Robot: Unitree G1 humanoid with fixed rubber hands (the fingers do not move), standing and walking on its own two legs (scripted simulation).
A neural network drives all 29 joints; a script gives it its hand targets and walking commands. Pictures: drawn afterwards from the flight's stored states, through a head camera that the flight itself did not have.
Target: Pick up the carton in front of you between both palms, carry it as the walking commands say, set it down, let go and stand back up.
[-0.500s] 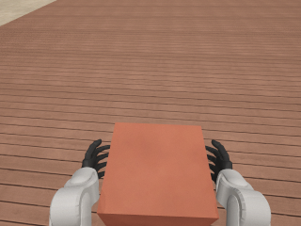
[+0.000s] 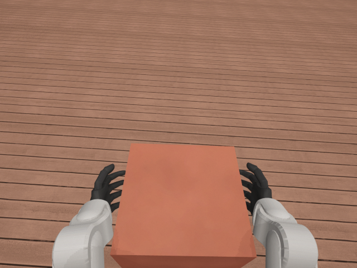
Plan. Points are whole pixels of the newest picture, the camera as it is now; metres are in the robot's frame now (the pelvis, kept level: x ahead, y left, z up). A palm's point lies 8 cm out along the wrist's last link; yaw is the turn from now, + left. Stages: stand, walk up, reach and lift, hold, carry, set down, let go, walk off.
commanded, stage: carry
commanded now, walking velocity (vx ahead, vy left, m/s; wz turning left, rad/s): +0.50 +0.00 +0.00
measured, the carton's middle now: (179, 216) +0.24 +0.00 +0.02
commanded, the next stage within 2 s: none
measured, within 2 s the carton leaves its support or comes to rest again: neither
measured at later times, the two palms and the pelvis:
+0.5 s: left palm (134, 102) +0.53 +0.13 +0.10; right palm (237, 104) +0.54 -0.17 +0.10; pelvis +0.30 -0.03 +0.01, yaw +2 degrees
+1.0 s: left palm (135, 85) +0.67 +0.15 +0.08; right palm (222, 84) +0.68 -0.15 +0.08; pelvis +0.42 -0.01 +0.01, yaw +2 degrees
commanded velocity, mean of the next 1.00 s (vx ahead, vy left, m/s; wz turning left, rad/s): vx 0.09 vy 0.00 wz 0.00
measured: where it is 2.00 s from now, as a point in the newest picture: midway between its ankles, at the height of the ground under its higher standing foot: (172, 253)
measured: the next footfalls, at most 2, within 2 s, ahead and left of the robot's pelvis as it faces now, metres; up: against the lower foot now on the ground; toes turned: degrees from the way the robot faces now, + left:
right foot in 0.42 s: +0.44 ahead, -0.11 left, +0.00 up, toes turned +11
left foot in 0.70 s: +0.40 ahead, +0.12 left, +0.00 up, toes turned -2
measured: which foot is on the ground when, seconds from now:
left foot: down 0.00-0.42, up 0.44-0.68, down 0.70-1.00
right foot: up 0.00-0.40, down 0.42-1.00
